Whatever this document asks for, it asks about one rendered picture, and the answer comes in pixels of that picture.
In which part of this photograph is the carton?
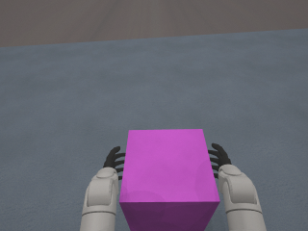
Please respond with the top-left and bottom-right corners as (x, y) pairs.
(119, 129), (220, 231)

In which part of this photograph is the left robot hand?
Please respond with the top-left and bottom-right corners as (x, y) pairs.
(103, 146), (126, 180)

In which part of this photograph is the robot right forearm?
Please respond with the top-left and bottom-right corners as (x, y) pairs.
(218, 164), (267, 231)

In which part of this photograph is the right robot hand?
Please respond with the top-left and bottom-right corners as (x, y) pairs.
(208, 143), (232, 179)

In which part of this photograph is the robot left forearm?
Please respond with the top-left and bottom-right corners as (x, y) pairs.
(80, 167), (119, 231)

